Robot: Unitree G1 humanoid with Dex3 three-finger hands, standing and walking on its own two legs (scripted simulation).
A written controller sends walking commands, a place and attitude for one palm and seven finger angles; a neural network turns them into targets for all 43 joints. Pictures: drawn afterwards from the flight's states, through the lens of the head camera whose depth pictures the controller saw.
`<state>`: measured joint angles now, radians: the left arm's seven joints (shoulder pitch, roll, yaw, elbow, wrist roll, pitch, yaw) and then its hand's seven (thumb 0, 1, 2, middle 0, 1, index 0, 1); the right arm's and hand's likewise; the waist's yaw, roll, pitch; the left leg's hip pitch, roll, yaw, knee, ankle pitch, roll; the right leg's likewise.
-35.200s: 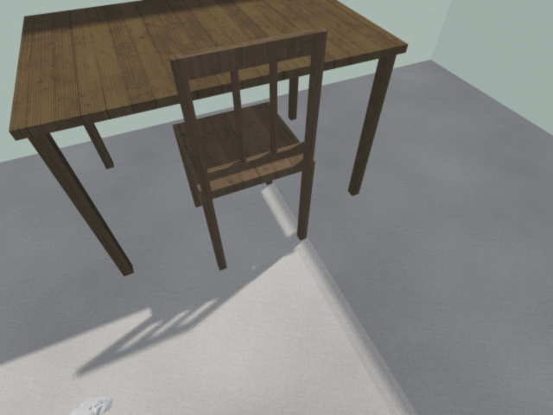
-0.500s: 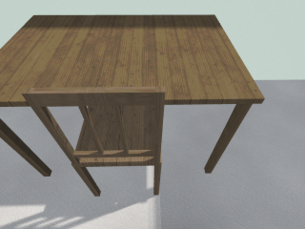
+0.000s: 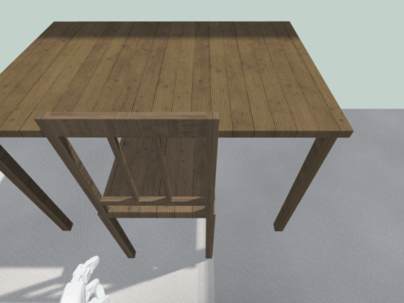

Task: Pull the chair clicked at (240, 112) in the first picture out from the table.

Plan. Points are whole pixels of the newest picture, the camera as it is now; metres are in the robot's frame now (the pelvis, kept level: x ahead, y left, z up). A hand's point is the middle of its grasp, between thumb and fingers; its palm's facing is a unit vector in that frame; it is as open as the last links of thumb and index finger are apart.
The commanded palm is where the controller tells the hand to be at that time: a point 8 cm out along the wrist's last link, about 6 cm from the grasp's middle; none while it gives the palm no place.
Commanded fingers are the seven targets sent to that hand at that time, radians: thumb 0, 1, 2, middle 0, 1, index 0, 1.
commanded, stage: raise the hand toward the chair's back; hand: left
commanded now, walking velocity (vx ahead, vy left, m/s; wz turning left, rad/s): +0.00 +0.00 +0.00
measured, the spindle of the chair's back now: (125, 171) +0.45 +0.25 -0.07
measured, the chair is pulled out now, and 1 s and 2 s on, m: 0.00 0.00 0.00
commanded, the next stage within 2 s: aim the fingers beside a spindle in 1.96 s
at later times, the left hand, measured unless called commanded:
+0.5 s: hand (120, 292) +0.15 +0.16 -0.02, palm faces +0.08 -0.99 -0.10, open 11.2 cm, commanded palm +0.13 +0.22 -0.05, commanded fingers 0.00 0.13 0.57 -0.12 -0.18 -0.12 -0.18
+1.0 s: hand (120, 275) +0.18 +0.18 -0.06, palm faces -0.01 -1.00 -0.03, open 15.4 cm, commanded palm +0.16 +0.25 -0.04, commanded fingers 0.00 -0.45 0.32 -0.06 -0.09 -0.06 -0.09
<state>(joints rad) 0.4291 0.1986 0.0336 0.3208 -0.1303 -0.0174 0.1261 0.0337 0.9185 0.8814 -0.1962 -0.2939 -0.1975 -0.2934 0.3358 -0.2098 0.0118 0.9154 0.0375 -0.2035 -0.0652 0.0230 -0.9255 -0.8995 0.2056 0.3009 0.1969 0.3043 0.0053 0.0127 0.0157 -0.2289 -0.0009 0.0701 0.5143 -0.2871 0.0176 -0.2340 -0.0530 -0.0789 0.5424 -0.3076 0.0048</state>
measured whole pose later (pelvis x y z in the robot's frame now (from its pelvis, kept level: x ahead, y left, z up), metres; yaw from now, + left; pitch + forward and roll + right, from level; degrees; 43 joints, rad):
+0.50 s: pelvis -0.05 -0.03 -0.11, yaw +2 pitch +16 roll -2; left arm 0.40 0.21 0.14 -0.05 -0.27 -0.68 -0.25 0.01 0.35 0.66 -0.13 -0.21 -0.14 -0.21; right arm 0.10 -0.23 0.00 0.58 0.01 -0.26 -0.04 0.01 -0.90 -0.90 0.20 0.30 0.20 0.30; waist 0.06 0.03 -0.12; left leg -1.05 0.06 -0.05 1.29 -0.53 -0.03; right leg -0.98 -0.04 -0.17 1.25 -0.55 -0.06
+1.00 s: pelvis -0.04 +0.00 -0.09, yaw +0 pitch +17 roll -2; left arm 0.38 0.22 0.14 0.01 -0.26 -0.42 -0.25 0.00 -0.23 0.41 -0.08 -0.12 -0.09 -0.12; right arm 0.20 -0.25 -0.04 0.57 0.03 -0.23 -0.07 0.02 -0.90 -0.90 0.20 0.30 0.20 0.30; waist -0.01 0.02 -0.12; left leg -0.97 0.05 0.02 1.19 -0.52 0.02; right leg -0.93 -0.04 -0.11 1.15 -0.51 -0.01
